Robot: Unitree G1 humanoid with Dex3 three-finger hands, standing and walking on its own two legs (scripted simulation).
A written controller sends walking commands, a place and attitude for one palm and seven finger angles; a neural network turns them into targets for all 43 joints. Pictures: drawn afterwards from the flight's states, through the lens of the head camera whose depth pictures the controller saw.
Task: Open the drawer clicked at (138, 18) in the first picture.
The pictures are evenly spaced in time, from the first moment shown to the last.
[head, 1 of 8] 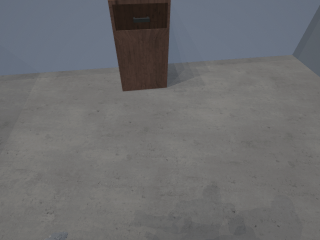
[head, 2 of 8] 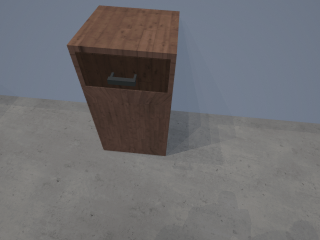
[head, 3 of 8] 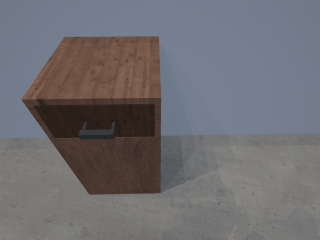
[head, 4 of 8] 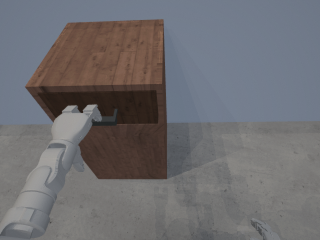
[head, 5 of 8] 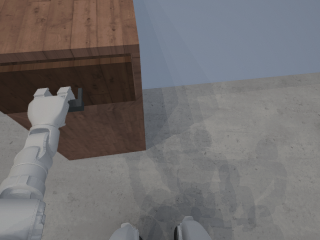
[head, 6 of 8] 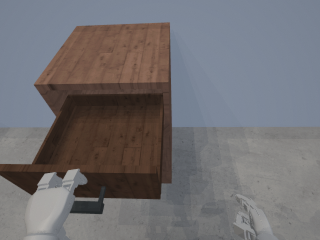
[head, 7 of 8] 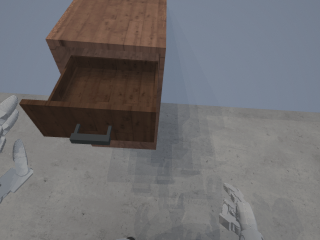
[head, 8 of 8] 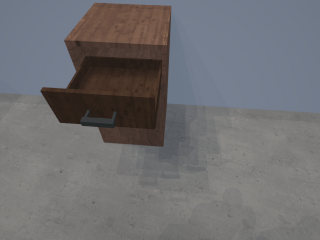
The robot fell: no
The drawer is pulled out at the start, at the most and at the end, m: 0.00 0.30 0.30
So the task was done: yes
